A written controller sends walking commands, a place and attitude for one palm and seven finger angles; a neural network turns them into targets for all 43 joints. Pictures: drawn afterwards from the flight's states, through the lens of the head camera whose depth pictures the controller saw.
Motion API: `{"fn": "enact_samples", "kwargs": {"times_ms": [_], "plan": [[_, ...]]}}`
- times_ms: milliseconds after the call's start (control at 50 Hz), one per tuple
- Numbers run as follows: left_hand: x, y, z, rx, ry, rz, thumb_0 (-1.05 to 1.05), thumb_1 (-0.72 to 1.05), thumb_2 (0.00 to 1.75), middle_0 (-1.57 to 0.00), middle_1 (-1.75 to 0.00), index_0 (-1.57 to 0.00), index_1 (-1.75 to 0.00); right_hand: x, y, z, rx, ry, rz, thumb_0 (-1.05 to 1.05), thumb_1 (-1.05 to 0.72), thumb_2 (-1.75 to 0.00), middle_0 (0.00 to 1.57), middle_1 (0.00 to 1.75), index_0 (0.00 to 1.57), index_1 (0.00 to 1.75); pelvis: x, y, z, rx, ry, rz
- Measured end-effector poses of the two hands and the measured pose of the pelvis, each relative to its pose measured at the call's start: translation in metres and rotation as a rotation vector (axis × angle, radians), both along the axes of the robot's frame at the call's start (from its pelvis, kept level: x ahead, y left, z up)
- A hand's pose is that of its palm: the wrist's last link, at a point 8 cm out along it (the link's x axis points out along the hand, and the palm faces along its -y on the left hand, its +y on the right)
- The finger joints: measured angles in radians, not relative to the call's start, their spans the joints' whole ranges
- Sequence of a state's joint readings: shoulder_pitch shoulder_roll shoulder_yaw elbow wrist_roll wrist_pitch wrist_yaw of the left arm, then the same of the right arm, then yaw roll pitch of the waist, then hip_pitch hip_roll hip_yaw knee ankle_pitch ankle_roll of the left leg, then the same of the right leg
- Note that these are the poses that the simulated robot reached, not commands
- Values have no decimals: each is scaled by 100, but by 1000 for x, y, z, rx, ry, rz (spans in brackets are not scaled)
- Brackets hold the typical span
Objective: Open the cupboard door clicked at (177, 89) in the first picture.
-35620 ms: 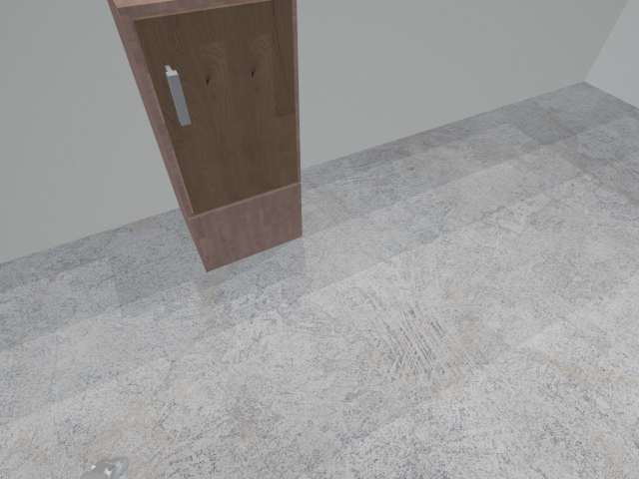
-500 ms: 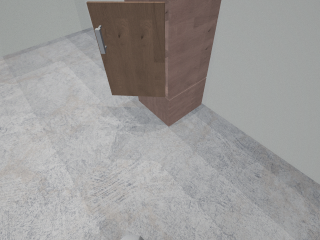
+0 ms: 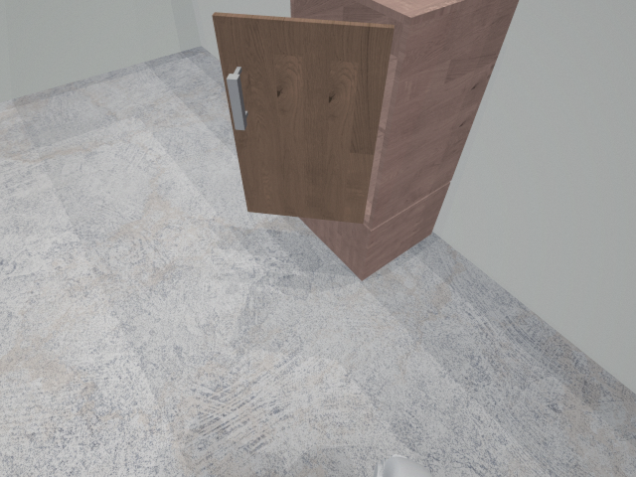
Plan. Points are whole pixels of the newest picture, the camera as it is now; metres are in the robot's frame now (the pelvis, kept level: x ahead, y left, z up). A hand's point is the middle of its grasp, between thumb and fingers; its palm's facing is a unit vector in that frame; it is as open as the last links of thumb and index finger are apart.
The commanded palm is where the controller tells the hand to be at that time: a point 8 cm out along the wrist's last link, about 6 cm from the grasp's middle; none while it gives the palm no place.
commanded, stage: take the last steps up to it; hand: left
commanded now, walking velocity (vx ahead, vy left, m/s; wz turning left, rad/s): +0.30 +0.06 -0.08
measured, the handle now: (239, 98) +0.89 +0.27 -0.02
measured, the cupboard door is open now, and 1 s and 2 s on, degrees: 45 45 45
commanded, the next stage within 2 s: come to a stop and stand still in 0.56 s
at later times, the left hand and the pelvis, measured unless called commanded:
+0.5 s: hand (202, 444) +0.18 +0.19 -0.17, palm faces +0.05 -0.98 -0.17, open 7.2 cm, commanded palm none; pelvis +0.19 +0.01 +0.00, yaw -1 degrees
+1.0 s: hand (216, 320) +0.39 +0.22 -0.17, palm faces -0.04 -0.98 -0.20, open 7.4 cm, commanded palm none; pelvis +0.29 +0.04 +0.00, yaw -3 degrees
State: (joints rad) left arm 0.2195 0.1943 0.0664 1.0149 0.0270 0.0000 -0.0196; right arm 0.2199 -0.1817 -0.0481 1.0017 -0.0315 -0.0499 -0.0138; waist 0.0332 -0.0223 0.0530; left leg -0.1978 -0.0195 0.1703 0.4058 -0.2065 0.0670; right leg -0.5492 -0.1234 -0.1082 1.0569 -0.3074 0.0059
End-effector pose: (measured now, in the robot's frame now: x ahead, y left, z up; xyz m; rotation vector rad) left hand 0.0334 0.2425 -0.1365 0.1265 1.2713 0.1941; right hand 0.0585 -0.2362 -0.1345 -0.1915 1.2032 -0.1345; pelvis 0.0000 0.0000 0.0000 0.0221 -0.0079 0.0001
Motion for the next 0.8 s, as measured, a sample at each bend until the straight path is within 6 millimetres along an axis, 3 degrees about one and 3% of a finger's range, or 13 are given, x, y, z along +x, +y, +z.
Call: {"fn": "enact_samples", "kwargs": {"times_ms": [140,220,280,340,480,580,660,800], "plan": [[120,-10,17,23,-154,-99,1,91,90,-19,-30,-19,-30,-15,-2,-15,44,150,-79,0,-93,-89,20,29,20,30,55,-4,-1,20,0,-22],[167,-23,10,30,-199,-134,1,91,90,-19,-30,-20,-30,-12,-6,-30,70,232,-120,0,-92,-89,20,29,20,30,89,-14,-13,12,-4,-32],[174,-29,9,15,-179,-118,0,91,90,-19,-30,-20,-30,7,-7,-25,69,258,-119,1,-91,-89,20,29,20,30,108,-15,-9,-11,-9,-22],[166,-31,7,1,-111,-79,0,92,90,-20,-30,-20,-30,43,-7,-13,56,228,-115,1,-91,-89,20,29,20,30,128,-13,0,-19,-1,-21],[146,-4,-2,-25,66,-17,0,94,90,-20,-30,-20,-30,145,9,3,33,107,-57,1,-91,-89,20,29,19,30,178,6,5,-27,11,-19],[145,21,-25,-64,176,26,0,92,90,-20,-30,-20,-30,219,35,-3,-7,2,-7,1,-91,-89,20,29,19,30,220,37,-12,-47,1,-23],[176,38,-28,-59,203,-5,1,92,90,-20,-30,-20,-30,245,54,0,-17,-32,-20,0,-91,-89,20,29,20,30,242,51,-12,-29,-6,-45],[271,46,-14,-46,53,-41,1,91,90,-19,-30,-19,-30,245,66,5,-31,67,-49,0,-94,-89,20,29,20,30,272,61,1,-27,8,-36]]}}
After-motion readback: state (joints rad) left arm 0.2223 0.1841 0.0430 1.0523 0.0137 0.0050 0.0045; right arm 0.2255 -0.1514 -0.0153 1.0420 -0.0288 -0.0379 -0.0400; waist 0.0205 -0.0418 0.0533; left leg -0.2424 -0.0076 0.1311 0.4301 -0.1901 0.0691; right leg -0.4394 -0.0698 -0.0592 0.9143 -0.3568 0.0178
